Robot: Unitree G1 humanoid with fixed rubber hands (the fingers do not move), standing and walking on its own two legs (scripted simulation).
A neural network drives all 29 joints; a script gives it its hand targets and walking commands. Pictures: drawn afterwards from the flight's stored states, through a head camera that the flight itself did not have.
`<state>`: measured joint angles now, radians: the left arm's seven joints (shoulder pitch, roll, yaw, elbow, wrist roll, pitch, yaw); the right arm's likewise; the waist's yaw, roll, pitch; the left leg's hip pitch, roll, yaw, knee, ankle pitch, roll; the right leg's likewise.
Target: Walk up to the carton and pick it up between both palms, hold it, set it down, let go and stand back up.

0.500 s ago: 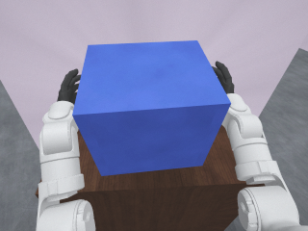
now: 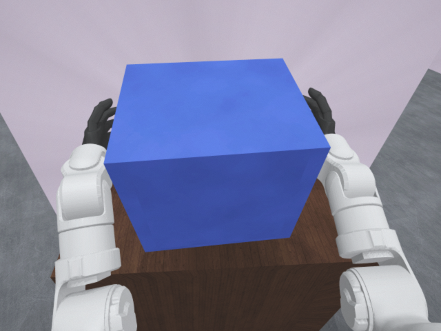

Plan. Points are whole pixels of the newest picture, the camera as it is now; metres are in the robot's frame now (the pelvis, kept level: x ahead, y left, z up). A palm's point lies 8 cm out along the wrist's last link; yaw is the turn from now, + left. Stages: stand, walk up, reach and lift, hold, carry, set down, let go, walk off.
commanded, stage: hold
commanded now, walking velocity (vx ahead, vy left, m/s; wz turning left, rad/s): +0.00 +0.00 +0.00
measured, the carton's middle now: (213, 156) +0.38 +0.01 +0.16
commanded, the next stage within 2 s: set down in 0.26 s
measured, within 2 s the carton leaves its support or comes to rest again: neither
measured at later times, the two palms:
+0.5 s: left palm (90, 140) +0.36 +0.21 +0.21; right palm (316, 133) +0.36 -0.16 +0.22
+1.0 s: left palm (107, 155) +0.39 +0.20 +0.15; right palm (306, 160) +0.37 -0.17 +0.15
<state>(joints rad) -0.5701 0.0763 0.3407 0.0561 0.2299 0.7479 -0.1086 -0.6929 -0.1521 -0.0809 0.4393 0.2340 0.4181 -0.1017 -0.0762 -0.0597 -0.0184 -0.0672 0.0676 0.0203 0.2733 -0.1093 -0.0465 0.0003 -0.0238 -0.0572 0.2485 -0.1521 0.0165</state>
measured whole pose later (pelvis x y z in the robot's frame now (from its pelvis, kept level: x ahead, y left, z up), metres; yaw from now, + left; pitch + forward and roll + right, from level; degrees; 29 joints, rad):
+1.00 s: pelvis +0.01 +0.01 +0.00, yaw +1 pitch -6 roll -1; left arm -0.55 0.08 0.31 0.25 0.25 0.36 -0.14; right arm -0.52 -0.08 -0.13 0.50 0.08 0.00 -0.11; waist -0.06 -0.09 0.09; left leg -0.05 0.05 0.02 0.30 -0.15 -0.04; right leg 0.04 -0.04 -0.06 0.24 -0.17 0.03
